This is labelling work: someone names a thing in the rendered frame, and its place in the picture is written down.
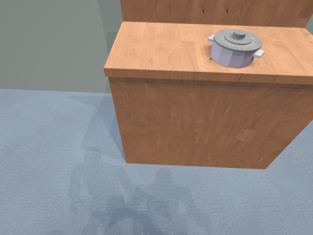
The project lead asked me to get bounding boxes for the pot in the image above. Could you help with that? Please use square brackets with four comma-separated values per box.
[208, 34, 265, 68]

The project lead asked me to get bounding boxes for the table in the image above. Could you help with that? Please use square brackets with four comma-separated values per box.
[104, 0, 313, 169]

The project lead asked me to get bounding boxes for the lid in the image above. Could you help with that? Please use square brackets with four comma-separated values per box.
[214, 29, 263, 53]

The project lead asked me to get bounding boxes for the knob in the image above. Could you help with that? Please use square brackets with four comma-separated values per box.
[233, 30, 246, 38]

